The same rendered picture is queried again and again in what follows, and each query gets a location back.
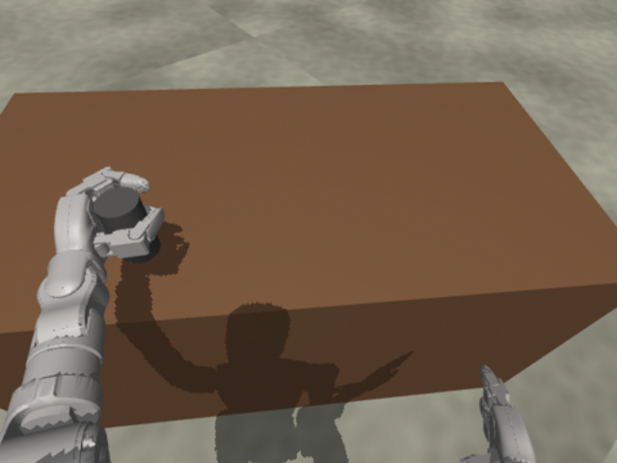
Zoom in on left robot arm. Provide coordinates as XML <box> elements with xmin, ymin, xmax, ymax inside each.
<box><xmin>0</xmin><ymin>250</ymin><xmax>112</xmax><ymax>463</ymax></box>

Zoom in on left robot hand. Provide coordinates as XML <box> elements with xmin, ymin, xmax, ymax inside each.
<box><xmin>54</xmin><ymin>167</ymin><xmax>165</xmax><ymax>265</ymax></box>

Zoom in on right robot hand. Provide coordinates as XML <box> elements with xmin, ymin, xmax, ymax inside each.
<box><xmin>460</xmin><ymin>365</ymin><xmax>536</xmax><ymax>463</ymax></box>

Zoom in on can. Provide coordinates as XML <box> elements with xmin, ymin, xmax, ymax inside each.
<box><xmin>94</xmin><ymin>187</ymin><xmax>161</xmax><ymax>263</ymax></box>

